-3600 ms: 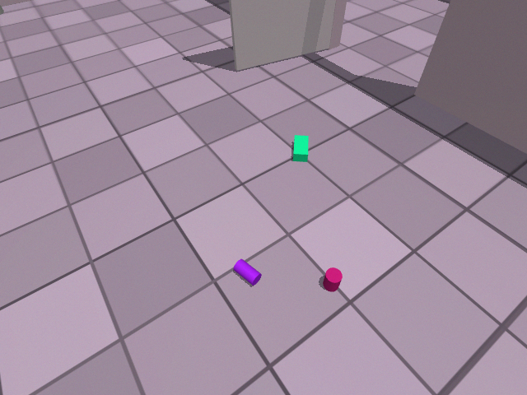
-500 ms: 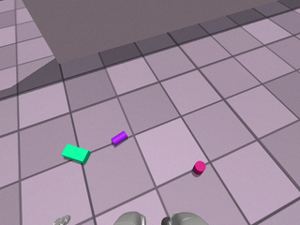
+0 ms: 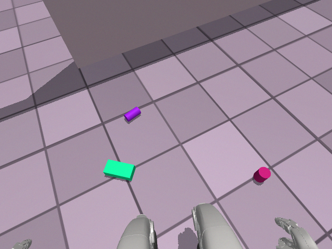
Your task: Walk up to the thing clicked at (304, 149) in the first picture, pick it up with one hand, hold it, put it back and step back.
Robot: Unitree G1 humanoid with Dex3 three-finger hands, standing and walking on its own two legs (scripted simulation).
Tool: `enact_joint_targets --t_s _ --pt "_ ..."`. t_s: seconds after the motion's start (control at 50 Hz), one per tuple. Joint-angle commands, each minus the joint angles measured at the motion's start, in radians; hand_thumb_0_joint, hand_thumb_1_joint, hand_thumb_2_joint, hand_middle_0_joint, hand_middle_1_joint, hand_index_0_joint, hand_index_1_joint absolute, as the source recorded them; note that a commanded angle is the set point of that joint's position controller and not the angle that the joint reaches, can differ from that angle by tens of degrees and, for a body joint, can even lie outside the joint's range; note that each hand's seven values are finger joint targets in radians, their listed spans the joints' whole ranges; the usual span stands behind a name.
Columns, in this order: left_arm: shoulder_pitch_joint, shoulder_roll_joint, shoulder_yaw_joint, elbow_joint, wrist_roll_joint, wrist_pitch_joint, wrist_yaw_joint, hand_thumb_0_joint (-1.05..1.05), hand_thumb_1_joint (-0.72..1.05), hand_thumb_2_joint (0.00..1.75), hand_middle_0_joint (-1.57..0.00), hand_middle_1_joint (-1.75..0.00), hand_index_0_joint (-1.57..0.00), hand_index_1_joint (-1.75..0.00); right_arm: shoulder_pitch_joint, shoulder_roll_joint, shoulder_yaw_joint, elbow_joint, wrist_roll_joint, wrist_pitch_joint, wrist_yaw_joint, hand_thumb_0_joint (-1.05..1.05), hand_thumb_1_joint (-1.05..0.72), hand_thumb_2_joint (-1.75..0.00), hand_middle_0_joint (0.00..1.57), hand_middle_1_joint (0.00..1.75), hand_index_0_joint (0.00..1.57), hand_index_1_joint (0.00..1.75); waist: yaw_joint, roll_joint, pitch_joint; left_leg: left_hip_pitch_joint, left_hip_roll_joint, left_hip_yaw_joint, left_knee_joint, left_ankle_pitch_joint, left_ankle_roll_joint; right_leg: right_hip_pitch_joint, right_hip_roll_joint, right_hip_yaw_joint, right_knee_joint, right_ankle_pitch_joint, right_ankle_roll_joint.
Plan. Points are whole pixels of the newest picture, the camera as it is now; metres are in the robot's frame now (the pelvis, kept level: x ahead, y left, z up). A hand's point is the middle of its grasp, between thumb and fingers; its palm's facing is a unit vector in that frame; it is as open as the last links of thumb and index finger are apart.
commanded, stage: walk up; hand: left
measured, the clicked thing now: (119, 170) +0.54 +0.30 -0.70
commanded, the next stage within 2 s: none
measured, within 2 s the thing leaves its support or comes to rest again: neither
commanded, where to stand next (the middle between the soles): +0.08 +0.12 m, yaw -15 degrees
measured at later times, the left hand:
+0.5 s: hand out of the picture +0.06 +0.53 -0.10, palm faces -0.12 -0.75 -0.65, open 7.4 cm
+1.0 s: hand out of the picture +0.11 +0.59 -0.13, palm faces -0.31 -0.86 -0.39, open 7.4 cm
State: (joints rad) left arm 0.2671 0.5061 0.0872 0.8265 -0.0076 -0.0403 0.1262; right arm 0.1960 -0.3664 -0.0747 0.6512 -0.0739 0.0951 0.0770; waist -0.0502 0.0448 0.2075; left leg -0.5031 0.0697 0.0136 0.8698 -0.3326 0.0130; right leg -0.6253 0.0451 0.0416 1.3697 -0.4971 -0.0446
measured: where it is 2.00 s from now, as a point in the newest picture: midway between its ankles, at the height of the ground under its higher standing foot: outside the picture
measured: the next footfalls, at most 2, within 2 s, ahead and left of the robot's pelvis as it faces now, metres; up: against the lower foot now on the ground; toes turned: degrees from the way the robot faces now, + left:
right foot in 0.18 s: +0.07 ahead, -0.03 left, +0.00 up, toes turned -8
left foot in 0.54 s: +0.05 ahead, +0.44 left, +0.00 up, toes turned -17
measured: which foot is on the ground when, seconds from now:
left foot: down 0.00-0.18, up 0.20-0.52, down 0.54-1.00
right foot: up 0.00-0.16, down 0.18-0.56, up 0.58-1.00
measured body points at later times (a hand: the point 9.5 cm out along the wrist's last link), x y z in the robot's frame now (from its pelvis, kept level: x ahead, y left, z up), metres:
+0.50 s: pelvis -0.03 +0.21 -0.01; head +0.01 +0.15 +0.43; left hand +0.06 +0.56 -0.06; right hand +0.06 -0.15 -0.13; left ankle -0.01 +0.40 -0.67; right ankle +0.03 -0.02 -0.69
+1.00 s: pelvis -0.04 +0.35 +0.02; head +0.00 +0.35 +0.46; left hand +0.13 +0.64 -0.11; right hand -0.11 +0.04 -0.09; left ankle -0.01 +0.42 -0.70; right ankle -0.09 +0.21 -0.67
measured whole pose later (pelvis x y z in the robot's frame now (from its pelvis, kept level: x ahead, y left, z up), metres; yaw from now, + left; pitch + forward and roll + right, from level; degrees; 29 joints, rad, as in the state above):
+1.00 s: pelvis -0.04 +0.35 +0.02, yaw -16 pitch -2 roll -1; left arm 0.22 0.41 0.05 0.90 0.02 0.00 0.01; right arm 0.33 -0.38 -0.05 0.86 -0.03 -0.03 -0.01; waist -0.05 -0.01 0.12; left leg -0.32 0.04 0.15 0.75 -0.40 0.06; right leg -0.39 0.04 0.10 0.94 -0.48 -0.03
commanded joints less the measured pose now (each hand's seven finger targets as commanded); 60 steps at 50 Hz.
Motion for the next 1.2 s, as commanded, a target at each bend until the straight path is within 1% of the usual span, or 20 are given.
enact_joint_targets --t_s 0.0,0.08,0.12,0.14,0.16,0.2,0.3,0.46,0.52,0.54,0.56,0.6,0.62,0.66,0.76,0.84,1.04,1.14,1.16,1.18 --pt "0.219 0.162 0.059 -0.012 -0.003 -0.017 -0.005 0.00 0.90 0.90 -0.20 -0.30 -0.20 -0.30 0.014 -0.264 -0.102 -0.121 -0.008 -0.036 -0.022 0.00 -0.90 -0.90 0.20 0.30 0.20 0.30 -0.014 0.197 -0.244 0.247 0.141 -0.244 -0.373 0.027 0.208 0.012 -0.045 -0.062 -0.207 0.009 0.021" --pt "0.255 0.134 0.057 -0.032 0.000 -0.023 0.001 0.00 0.90 0.90 -0.20 -0.30 -0.20 -0.30 0.008 -0.227 -0.084 -0.149 -0.019 -0.025 -0.023 0.00 -0.90 -0.90 0.20 0.30 0.20 0.30 0.014 0.207 -0.248 0.189 0.187 -0.219 -0.312 0.252 0.231 0.184 -0.082 -0.041 -0.522 0.027 -0.007" --pt "0.380 0.133 0.068 0.004 0.018 -0.028 0.008 0.00 0.90 0.90 -0.20 -0.30 -0.20 -0.30 -0.067 -0.214 -0.074 -0.178 -0.013 -0.009 -0.017 0.00 -0.90 -0.90 0.20 0.30 0.20 0.30 0.097 0.140 -0.248 -0.007 0.132 -0.126 -0.183 0.217 0.152 0.454 -0.093 -0.042 -0.746 0.240 -0.036" --pt "0.385 0.162 0.082 0.003 0.030 -0.032 0.012 0.00 0.90 0.90 -0.20 -0.30 -0.20 -0.30 -0.020 -0.164 -0.059 -0.166 -0.007 -0.003 -0.017 0.00 -0.90 -0.90 0.20 0.30 0.20 0.30 0.101 0.021 -0.243 -0.126 0.077 -0.086 -0.055 0.085 0.094 0.585 -0.140 0.064 -0.825 0.282 -0.034" --pt "0.358 0.239 0.103 -0.034 0.046 -0.035 0.014 0.00 0.90 0.90 -0.20 -0.30 -0.20 -0.30 0.032 -0.135 -0.048 -0.170 -0.005 0.001 -0.016 0.00 -0.90 -0.90 0.20 0.30 0.20 0.30 0.093 -0.210 -0.225 -0.335 -0.025 -0.017 0.140 -0.240 0.010 0.659 -0.300 0.344 -0.874 0.251 -0.103" --pt "0.180 0.298 0.107 -0.127 0.062 -0.031 0.030 0.00 0.90 0.90 -0.20 -0.30 -0.20 -0.30 0.057 -0.260 -0.095 -0.165 -0.006 0.022 -0.030 0.00 -0.90 -0.90 0.20 0.30 0.20 0.30 0.059 -0.150 -0.196 -0.290 0.003 -0.193 0.478 -0.282 -0.021 0.350 -0.581 0.698 -1.018 0.068 -0.310" --pt "0.116 0.220 0.090 -0.121 0.037 -0.050 0.017 0.00 0.90 0.90 -0.20 -0.30 -0.20 -0.30 0.071 -0.283 -0.117 -0.086 -0.003 0.014 -0.010 0.00 -0.90 -0.90 0.20 0.30 0.20 0.30 0.020 -0.070 -0.102 -0.169 -0.017 -0.161 0.549 -0.068 -0.030 0.156 -0.339 0.331 -0.917 0.037 -0.200" --pt "0.157 0.316 0.124 -0.094 0.059 -0.041 0.006 0.00 0.90 0.90 -0.20 -0.30 -0.20 -0.30 0.008 -0.255 -0.109 -0.105 0.013 0.009 0.001 0.00 -0.90 -0.90 0.20 0.30 0.20 0.30 0.076 -0.281 -0.181 -0.036 0.038 -0.056 0.125 -0.274 -0.014 0.209 -0.272 0.236 -0.781 0.146 -0.166" --pt "0.048 0.249 0.098 -0.097 0.039 -0.031 0.010 0.00 0.90 0.90 -0.20 -0.30 -0.20 -0.30 0.238 -0.278 -0.134 -0.010 0.006 -0.013 -0.007 0.00 -0.90 -0.90 0.20 0.30 0.20 0.30 -0.058 -0.144 -0.281 0.279 -0.032 0.026 -0.217 -0.111 -0.003 0.112 -0.209 0.089 -0.506 0.406 -0.072" --pt "0.079 0.158 0.069 -0.090 0.027 -0.021 0.018 0.00 0.90 0.90 -0.20 -0.30 -0.20 -0.30 0.277 -0.319 -0.144 0.001 -0.013 -0.022 -0.015 0.00 -0.90 -0.90 0.20 0.30 0.20 0.30 -0.086 0.066 -0.244 0.322 -0.007 -0.081 -0.314 -0.095 0.006 -0.035 -0.085 0.037 -0.278 0.317 -0.028" --pt "0.072 0.086 0.049 -0.112 0.016 -0.018 0.030 0.00 0.90 0.90 -0.20 -0.30 -0.20 -0.30 0.213 -0.421 -0.153 -0.037 -0.007 -0.025 -0.020 0.00 -0.90 -0.90 0.20 0.30 0.20 0.30 -0.063 0.349 -0.197 0.282 0.227 -0.468 -0.400 0.118 0.063 -0.274 0.082 -0.042 -0.098 -0.165 0.021" --pt "-0.022 0.200 0.054 -0.085 0.028 -0.027 0.049 0.00 0.90 0.90 -0.20 -0.30 -0.20 -0.30 0.032 -0.446 -0.143 -0.061 0.024 -0.021 -0.031 0.00 -0.90 -0.90 0.20 0.30 0.20 0.30 -0.033 0.324 -0.117 -0.003 0.350 -0.688 -0.540 -0.089 0.275 -0.114 -0.014 0.030 0.035 -0.131 -0.006" --pt "-0.010 0.234 0.068 -0.049 0.006 -0.026 0.036 0.00 0.90 0.90 -0.20 -0.30 -0.20 -0.30 -0.016 -0.348 -0.120 -0.088 0.016 -0.021 -0.034 0.00 -0.90 -0.90 0.20 0.30 0.20 0.30 -0.026 0.131 -0.041 -0.006 0.241 -0.447 -0.445 0.001 0.216 -0.109 -0.037 0.034 -0.005 -0.057 0.005" --pt "0.109 0.183 0.065 0.010 -0.010 -0.013 0.016 0.00 0.90 0.90 -0.20 -0.30 -0.20 -0.30 -0.015 -0.284 -0.095 -0.052 0.016 -0.035 -0.054 0.00 -0.90 -0.90 0.20 0.30 0.20 0.30 0.037 0.090 -0.094 0.173 0.142 -0.288 -0.333 0.131 0.116 -0.133 -0.008 0.062 -0.036 0.032 0.001" --pt "0.019 0.111 0.037 -0.014 0.028 -0.015 -0.053 0.00 0.90 0.90 -0.20 -0.30 -0.20 -0.30 0.111 -0.304 -0.078 0.029 0.049 -0.094 -0.076 0.00 -0.90 -0.90 0.20 0.30 0.20 0.30 -0.002 0.085 -0.169 0.341 0.250 -0.409 -0.369 -0.009 0.172 -0.043 -0.043 0.065 -0.293 0.010 0.012" --pt "-0.032 0.131 0.043 -0.025 0.043 0.014 -0.088 0.00 0.90 0.90 -0.20 -0.30 -0.20 -0.30 0.149 -0.319 -0.067 0.084 0.058 -0.139 -0.103 0.00 -0.90 -0.90 0.20 0.30 0.20 0.30 0.001 0.001 -0.143 0.360 0.313 -0.505 -0.465 -0.067 0.098 -0.025 -0.037 0.138 -0.348 0.008 0.004" --pt "-0.039 0.070 0.007 0.011 0.011 -0.006 -0.104 0.00 0.90 0.90 -0.20 -0.30 -0.20 -0.30 0.145 -0.293 -0.049 0.160 0.042 -0.150 -0.101 0.00 -0.90 -0.90 0.20 0.30 0.20 0.30 0.001 0.208 -0.185 0.392 0.193 -0.142 -0.404 0.522 0.072 0.191 -0.027 -0.062 -0.574 0.070 -0.001" --pt "0.044 0.064 0.003 0.066 0.016 -0.016 -0.100 0.00 0.90 0.90 -0.20 -0.30 -0.20 -0.30 0.056 -0.277 -0.040 0.142 0.056 -0.123 -0.080 0.00 -0.90 -0.90 0.20 0.30 0.20 0.30 0.058 0.151 -0.228 0.277 0.159 -0.052 -0.346 0.190 0.117 0.394 -0.013 -0.128 -0.783 0.162 -0.011" --pt "0.065 0.077 0.010 0.079 0.021 -0.023 -0.099 0.00 0.90 0.90 -0.20 -0.30 -0.20 -0.30 0.032 -0.249 -0.030 0.137 0.060 -0.118 -0.074 0.00 -0.90 -0.90 0.20 0.30 0.20 0.30 0.079 0.103 -0.234 0.184 0.140 -0.027 -0.281 0.111 0.100 0.505 -0.017 -0.090 -0.844 0.174 -0.023" --pt "0.046 0.099 0.020 0.091 0.031 -0.028 -0.090 0.00 0.90 0.90 -0.20 -0.30 -0.20 -0.30 0.014 -0.175 -0.003 0.147 0.066 -0.112 -0.078 0.00 -0.90 -0.90 0.20 0.30 0.20 0.30 0.093 -0.021 -0.218 0.043 0.112 -0.002 -0.178 0.096 0.044 0.579 -0.130 0.127 -0.899 0.244 -0.050"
